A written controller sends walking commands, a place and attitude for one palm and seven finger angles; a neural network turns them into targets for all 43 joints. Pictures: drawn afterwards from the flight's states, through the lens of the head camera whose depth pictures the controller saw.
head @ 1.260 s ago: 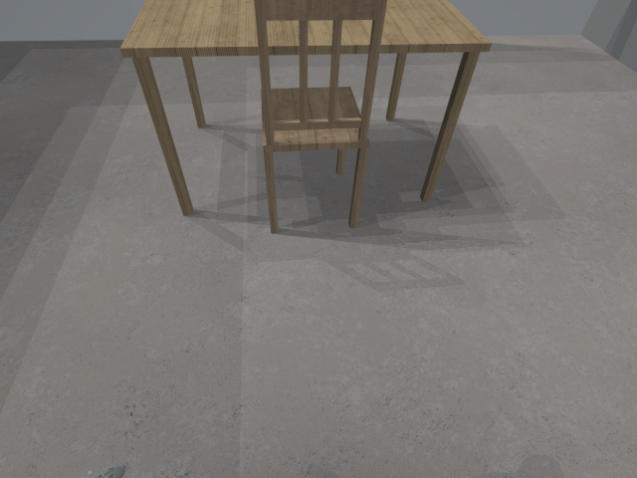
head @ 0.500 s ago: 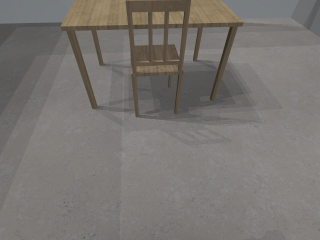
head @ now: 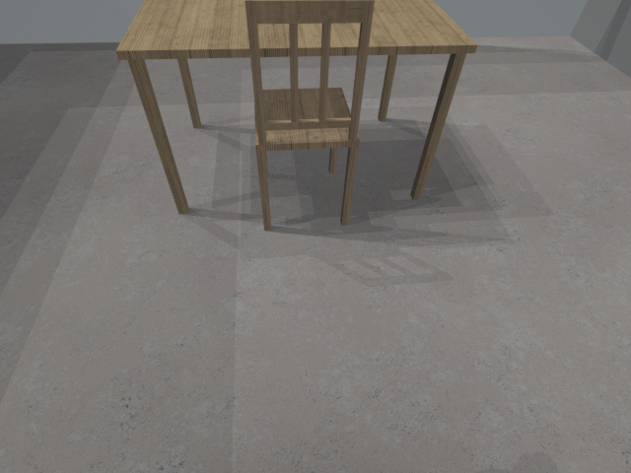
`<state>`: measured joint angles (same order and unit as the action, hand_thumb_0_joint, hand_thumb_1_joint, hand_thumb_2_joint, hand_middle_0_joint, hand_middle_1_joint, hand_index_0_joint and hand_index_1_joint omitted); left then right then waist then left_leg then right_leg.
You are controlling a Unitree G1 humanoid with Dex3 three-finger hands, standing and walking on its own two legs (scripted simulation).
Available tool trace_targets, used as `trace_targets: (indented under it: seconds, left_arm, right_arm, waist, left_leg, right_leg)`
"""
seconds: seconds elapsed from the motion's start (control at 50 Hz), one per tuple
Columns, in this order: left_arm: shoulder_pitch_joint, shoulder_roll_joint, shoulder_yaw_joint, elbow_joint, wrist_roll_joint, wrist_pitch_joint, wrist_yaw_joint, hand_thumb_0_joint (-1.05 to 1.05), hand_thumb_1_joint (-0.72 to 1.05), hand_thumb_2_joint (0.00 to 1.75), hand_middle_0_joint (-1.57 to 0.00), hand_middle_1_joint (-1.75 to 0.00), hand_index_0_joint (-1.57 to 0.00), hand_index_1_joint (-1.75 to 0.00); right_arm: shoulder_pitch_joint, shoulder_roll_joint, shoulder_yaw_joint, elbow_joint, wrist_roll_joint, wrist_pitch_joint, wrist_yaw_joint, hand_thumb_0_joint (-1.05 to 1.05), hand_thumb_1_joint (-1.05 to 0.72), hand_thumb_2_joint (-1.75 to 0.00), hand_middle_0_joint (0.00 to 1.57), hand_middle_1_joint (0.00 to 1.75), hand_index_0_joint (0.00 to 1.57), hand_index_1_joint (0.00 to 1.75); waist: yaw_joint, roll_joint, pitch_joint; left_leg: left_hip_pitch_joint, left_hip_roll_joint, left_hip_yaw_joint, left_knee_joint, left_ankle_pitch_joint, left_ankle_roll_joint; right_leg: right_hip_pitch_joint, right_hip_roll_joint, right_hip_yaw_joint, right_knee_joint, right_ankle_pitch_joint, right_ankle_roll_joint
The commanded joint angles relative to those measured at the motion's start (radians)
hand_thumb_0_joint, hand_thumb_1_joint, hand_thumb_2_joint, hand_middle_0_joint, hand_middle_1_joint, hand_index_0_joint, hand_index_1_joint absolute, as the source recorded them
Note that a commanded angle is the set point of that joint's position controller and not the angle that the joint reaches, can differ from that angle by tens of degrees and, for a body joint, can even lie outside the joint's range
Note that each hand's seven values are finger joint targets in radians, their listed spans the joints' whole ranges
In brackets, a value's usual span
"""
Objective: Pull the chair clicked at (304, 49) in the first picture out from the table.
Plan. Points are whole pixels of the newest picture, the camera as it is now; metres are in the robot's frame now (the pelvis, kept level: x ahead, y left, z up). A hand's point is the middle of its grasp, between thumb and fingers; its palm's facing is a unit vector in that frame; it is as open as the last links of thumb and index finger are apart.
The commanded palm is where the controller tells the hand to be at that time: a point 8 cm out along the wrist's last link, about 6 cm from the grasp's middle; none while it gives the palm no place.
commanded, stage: look at it before walking up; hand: left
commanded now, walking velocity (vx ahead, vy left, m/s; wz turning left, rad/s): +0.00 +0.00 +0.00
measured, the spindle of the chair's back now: (294, 76) +1.23 +0.14 -0.08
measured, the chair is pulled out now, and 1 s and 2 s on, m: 0.00 0.00 0.00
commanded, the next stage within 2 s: walk to a spot facing it in 0.28 s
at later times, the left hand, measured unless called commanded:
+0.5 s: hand out of the picture +0.07 +0.24 -0.16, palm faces -0.03 -0.95 -0.31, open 7.4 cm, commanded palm none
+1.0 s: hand out of the picture +0.09 +0.14 -0.17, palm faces -0.14 -0.98 -0.16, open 7.4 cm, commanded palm none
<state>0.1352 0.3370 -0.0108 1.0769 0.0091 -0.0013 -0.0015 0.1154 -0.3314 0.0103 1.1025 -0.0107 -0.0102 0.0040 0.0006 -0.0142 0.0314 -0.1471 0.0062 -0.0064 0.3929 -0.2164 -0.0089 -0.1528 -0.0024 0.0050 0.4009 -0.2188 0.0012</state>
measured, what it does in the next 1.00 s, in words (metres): walks ahead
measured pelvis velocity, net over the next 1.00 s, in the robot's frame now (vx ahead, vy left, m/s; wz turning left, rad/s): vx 0.14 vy -0.03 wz -0.23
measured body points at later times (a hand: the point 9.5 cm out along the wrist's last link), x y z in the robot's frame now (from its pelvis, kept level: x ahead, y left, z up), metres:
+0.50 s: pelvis +0.01 +0.00 +0.00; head +0.01 +0.01 +0.45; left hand +0.07 +0.29 -0.14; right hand +0.08 -0.28 -0.14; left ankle +0.00 +0.13 -0.74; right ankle +0.00 -0.12 -0.74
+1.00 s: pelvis +0.14 -0.03 +0.00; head +0.17 -0.04 +0.45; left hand +0.10 +0.19 -0.15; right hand +0.17 -0.28 -0.15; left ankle +0.25 +0.09 -0.68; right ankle +0.03 -0.11 -0.74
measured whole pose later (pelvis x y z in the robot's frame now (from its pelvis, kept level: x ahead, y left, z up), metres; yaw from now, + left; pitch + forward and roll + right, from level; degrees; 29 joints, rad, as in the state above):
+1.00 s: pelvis +0.14 -0.03 +0.00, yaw -13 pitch +1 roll +0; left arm 0.48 0.12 0.02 1.09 0.02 -0.06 0.00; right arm 0.16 -0.19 -0.05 1.00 -0.02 -0.01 0.03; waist 0.03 0.00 0.03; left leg -0.63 0.12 0.07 0.99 -0.19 -0.05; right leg -0.03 0.04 0.02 0.33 -0.32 -0.05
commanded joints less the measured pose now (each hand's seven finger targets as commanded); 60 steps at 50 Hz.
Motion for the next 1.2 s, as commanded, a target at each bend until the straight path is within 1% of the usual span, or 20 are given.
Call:
trace_targets:
  seconds: [0.0, 0.36, 0.4, 0.48, 0.56, 0.62, 0.66, 0.68, 0.7, 0.72, 0.74, 0.78, 0.88, 1.02, 1.08, 1.1, 1.12, 1.14, 1.16, 1.18]
  left_arm:
    - [-0.035, 0.201, 0.041, -0.062, 0.002, -0.023, 0.013, 0.0, 0.9, 0.9, -0.2, -0.3, -0.2, -0.3]
    - [-0.029, 0.202, 0.041, -0.053, 0.002, -0.023, 0.014, 0.0, 0.9, 0.9, -0.2, -0.3, -0.2, -0.3]
    - [0.037, 0.087, 0.02, -0.029, 0.003, -0.001, 0.016, 0.0, 0.9, 0.9, -0.2, -0.3, -0.2, -0.3]
    - [0.078, 0.088, 0.041, -0.071, 0.015, 0.023, -0.01, 0.0, 0.9, 0.9, -0.2, -0.3, -0.2, -0.3]
    - [0.11, 0.02, 0.057, -0.129, 0.015, 0.008, -0.028, 0.0, 0.9, 0.9, -0.2, -0.3, -0.2, -0.3]
    - [0.081, -0.01, 0.067, -0.164, 0.013, -0.01, -0.038, 0.0, 0.9, 0.9, -0.2, -0.3, -0.2, -0.3]
    - [0.233, -0.035, 0.074, -0.112, 0.017, -0.021, -0.039, 0.0, 0.9, 0.9, -0.2, -0.3, -0.2, -0.3]
    - [0.373, 0.043, 0.093, -0.07, 0.023, -0.038, -0.029, 0.0, 0.9, 0.9, -0.2, -0.3, -0.2, -0.3]
    - [0.497, 0.14, 0.111, -0.039, 0.012, -0.048, -0.01, 0.0, 0.9, 0.9, -0.2, -0.3, -0.2, -0.3]
    - [0.528, 0.113, 0.104, -0.026, 0.002, -0.051, 0.008, 0.0, 0.9, 0.9, -0.2, -0.3, -0.2, -0.3]
    - [0.476, 0.077, 0.095, -0.031, 0.008, -0.05, 0.012, 0.0, 0.9, 0.9, -0.2, -0.3, -0.2, -0.3]
    - [0.385, 0.015, 0.077, -0.056, 0.015, -0.056, 0.013, 0.0, 0.9, 0.9, -0.2, -0.3, -0.2, -0.3]
    - [0.37, -0.027, 0.07, -0.042, 0.015, -0.077, 0.017, 0.0, 0.9, 0.9, -0.2, -0.3, -0.2, -0.3]
    - [0.395, -0.028, 0.077, -0.01, 0.021, -0.073, 0.029, 0.0, 0.9, 0.9, -0.2, -0.3, -0.2, -0.3]
    - [0.346, -0.005, 0.09, -0.022, 0.016, -0.071, 0.028, 0.0, 0.9, 0.9, -0.2, -0.3, -0.2, -0.3]
    - [0.33, -0.008, 0.095, -0.026, 0.011, -0.071, 0.027, 0.0, 0.9, 0.9, -0.2, -0.3, -0.2, -0.3]
    - [0.363, -0.054, 0.094, -0.036, 0.003, -0.068, 0.018, 0.0, 0.9, 0.9, -0.2, -0.3, -0.2, -0.3]
    - [0.404, -0.108, 0.09, -0.062, -0.007, -0.066, 0.004, 0.0, 0.9, 0.9, -0.2, -0.3, -0.2, -0.3]
    - [0.34, -0.089, 0.087, -0.081, 0.004, -0.067, 0.007, 0.0, 0.9, 0.9, -0.2, -0.3, -0.2, -0.3]
    - [0.259, -0.096, 0.087, -0.093, 0.006, -0.063, 0.002, 0.0, 0.9, 0.9, -0.2, -0.3, -0.2, -0.3]
  right_arm:
    - [-0.044, -0.201, -0.043, -0.061, 0.003, -0.021, -0.015, 0.0, -0.9, -0.9, 0.2, 0.3, 0.2, 0.3]
    - [-0.045, -0.204, -0.043, -0.06, 0.005, -0.022, -0.017, 0.0, -0.9, -0.9, 0.2, 0.3, 0.2, 0.3]
    - [0.023, -0.09, -0.017, -0.034, -0.004, -0.006, -0.015, 0.0, -0.9, -0.9, 0.2, 0.3, 0.2, 0.3]
    - [0.069, -0.113, -0.041, -0.062, -0.013, 0.009, -0.013, 0.0, -0.9, -0.9, 0.2, 0.3, 0.2, 0.3]
    - [0.146, -0.161, -0.077, -0.093, -0.01, -0.01, -0.019, 0.0, -0.9, -0.9, 0.2, 0.3, 0.2, 0.3]
    - [0.166, -0.13, -0.084, -0.097, -0.012, -0.027, -0.019, 0.0, -0.9, -0.9, 0.2, 0.3, 0.2, 0.3]
    - [0.126, -0.097, -0.077, -0.104, -0.013, -0.029, -0.021, 0.0, -0.9, -0.9, 0.2, 0.3, 0.2, 0.3]
    - [0.112, -0.036, -0.066, -0.128, -0.002, -0.031, -0.015, 0.0, -0.9, -0.9, 0.2, 0.3, 0.2, 0.3]
    - [0.027, 0.018, -0.048, -0.196, 0.0, -0.045, -0.004, 0.0, -0.9, -0.9, 0.2, 0.3, 0.2, 0.3]
    - [-0.043, -0.024, -0.057, -0.214, -0.006, -0.048, -0.007, 0.0, -0.9, -0.9, 0.2, 0.3, 0.2, 0.3]
    - [-0.068, 0.002, -0.06, -0.207, -0.004, -0.049, -0.006, 0.0, -0.9, -0.9, 0.2, 0.3, 0.2, 0.3]
    - [-0.028, 0.031, -0.063, -0.179, -0.014, -0.042, 0.002, 0.0, -0.9, -0.9, 0.2, 0.3, 0.2, 0.3]
    - [0.028, 0.078, -0.073, -0.167, -0.01, -0.019, 0.017, 0.0, -0.9, -0.9, 0.2, 0.3, 0.2, 0.3]
    - [-0.111, 0.11, -0.065, -0.235, -0.002, -0.04, 0.03, 0.0, -0.9, -0.9, 0.2, 0.3, 0.2, 0.3]
    - [0.029, 0.079, -0.075, -0.196, -0.006, -0.054, 0.013, 0.0, -0.9, -0.9, 0.2, 0.3, 0.2, 0.3]
    - [0.187, 0.044, -0.084, -0.148, -0.01, -0.059, -0.001, 0.0, -0.9, -0.9, 0.2, 0.3, 0.2, 0.3]
    - [0.343, -0.056, -0.106, -0.109, -0.021, -0.061, -0.016, 0.0, -0.9, -0.9, 0.2, 0.3, 0.2, 0.3]
    - [0.425, -0.148, -0.124, -0.094, -0.029, -0.061, -0.019, 0.0, -0.9, -0.9, 0.2, 0.3, 0.2, 0.3]
    - [0.376, -0.121, -0.114, -0.102, -0.015, -0.054, -0.02, 0.0, -0.9, -0.9, 0.2, 0.3, 0.2, 0.3]
    - [0.285, -0.066, -0.104, -0.12, -0.01, -0.057, -0.022, 0.0, -0.9, -0.9, 0.2, 0.3, 0.2, 0.3]
  waist:
    - [0.002, 0.018, -0.054]
    - [0.003, 0.014, -0.049]
    - [0.0, 0.012, -0.071]
    - [0.001, 0.035, 0.085]
    - [-0.017, 0.18, 0.084]
    - [-0.018, 0.176, 0.075]
    - [0.057, 0.107, 0.027]
    - [0.112, -0.13, -0.029]
    - [0.149, -0.364, -0.022]
    - [0.161, -0.256, 0.003]
    - [0.131, -0.131, 0.066]
    - [0.064, -0.008, 0.088]
    - [0.01, -0.082, 0.073]
    - [0.049, -0.119, 0.085]
    - [-0.024, -0.103, 0.021]
    - [-0.089, -0.078, -0.062]
    - [-0.134, 0.092, -0.195]
    - [-0.12, 0.345, -0.267]
    - [-0.111, 0.255, -0.225]
    - [-0.089, 0.207, -0.106]
  left_leg:
    - [0.008, 0.107, -0.095, -0.069, 0.134, 0.037]
    - [0.028, 0.112, -0.096, -0.08, 0.181, 0.037]
    - [0.044, 0.11, -0.06, -0.054, 0.053, 0.019]
    - [-0.072, 0.13, -0.077, -0.073, -0.372, 0.046]
    - [0.009, 0.3, -0.239, -0.157, -0.436, 0.149]
    - [0.026, 0.342, -0.16, -0.101, -0.141, 0.176]
    - [-0.103, 0.252, 0.001, 0.129, -0.036, 0.102]
    - [-0.322, 0.143, 0.135, 0.461, -0.083, 0.033]
    - [-0.593, 0.034, 0.162, 0.716, -0.369, -0.008]
    - [-0.629, 0.076, 0.043, 0.787, -0.346, 0.003]
    - [-0.656, 0.107, 0.025, 0.827, -0.273, -0.001]
    - [-0.605, 0.132, 0.029, 0.788, -0.151, -0.02]
    - [-0.551, 0.121, 0.066, 0.676, 0.014, -0.046]
    - [-0.424, 0.09, 0.107, 0.366, 0.045, -0.015]
    - [-0.163, 0.024, 0.141, 0.209, 0.031, 0.014]
    - [0.047, 0.03, 0.116, 0.144, 0.067, 0.029]
    - [0.307, 0.192, -0.066, 0.122, 0.035, 0.07]
    - [0.432, 0.486, -0.462, -0.031, 0.0, 0.178]
    - [0.306, 0.525, -0.525, -0.137, -0.184, 0.211]
    - [0.164, 0.499, -0.454, -0.177, -0.282, 0.196]
  right_leg:
    - [0.002, -0.118, 0.106, -0.075, 0.115, -0.033]
    - [0.017, -0.117, 0.096, -0.077, 0.164, -0.028]
    - [0.001, -0.099, 0.102, -0.062, 0.026, -0.018]
    - [-0.17, -0.042, 0.136, -0.02, -0.325, -0.042]
    - [-0.318, 0.042, -0.009, 0.296, -0.228, -0.029]
    - [-0.312, -0.027, -0.042, 0.321, -0.271, -0.017]
    - [-0.033, 0.0, -0.09, 0.124, -0.123, -0.029]
    - [0.206, -0.141, 0.164, -0.043, -0.153, -0.086]
    - [0.299, -0.378, 0.58, -0.191, -0.041, -0.194]
    - [0.256, -0.384, 0.622, -0.188, 0.045, -0.227]
    - [0.202, -0.373, 0.574, -0.182, 0.02, -0.268]
    - [0.11, -0.308, 0.417, -0.178, 0.038, -0.242]
    - [0.052, -0.212, 0.229, -0.207, 0.183, -0.189]
    - [0.082, -0.193, 0.182, -0.164, 0.345, -0.155]
    - [0.064, -0.162, 0.149, 0.009, 0.562, -0.135]
    - [0.003, -0.127, 0.13, 0.196, 0.566, -0.109]
    - [-0.156, -0.052, 0.076, 0.446, 0.296, -0.077]
    - [-0.389, 0.079, -0.022, 0.796, -0.331, -0.04]
    - [-0.442, 0.037, 0.047, 0.949, -0.347, -0.055]
    - [-0.5, -0.018, 0.047, 1.011, -0.248, -0.054]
